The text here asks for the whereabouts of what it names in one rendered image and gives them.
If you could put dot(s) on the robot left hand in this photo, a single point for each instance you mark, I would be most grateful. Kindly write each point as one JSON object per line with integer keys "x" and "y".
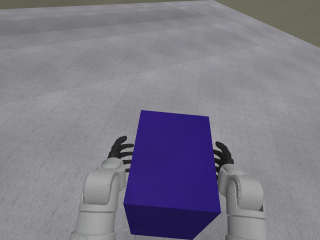
{"x": 116, "y": 151}

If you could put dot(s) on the robot right hand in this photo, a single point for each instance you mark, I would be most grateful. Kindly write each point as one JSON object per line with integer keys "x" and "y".
{"x": 225, "y": 156}

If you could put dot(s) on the left robot forearm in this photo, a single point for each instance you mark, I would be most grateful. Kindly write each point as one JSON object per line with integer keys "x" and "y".
{"x": 99, "y": 201}

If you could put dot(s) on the right robot forearm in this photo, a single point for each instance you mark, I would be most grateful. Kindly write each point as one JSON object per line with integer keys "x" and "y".
{"x": 245, "y": 205}

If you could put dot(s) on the carton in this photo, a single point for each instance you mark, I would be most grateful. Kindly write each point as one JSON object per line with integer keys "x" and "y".
{"x": 172, "y": 189}

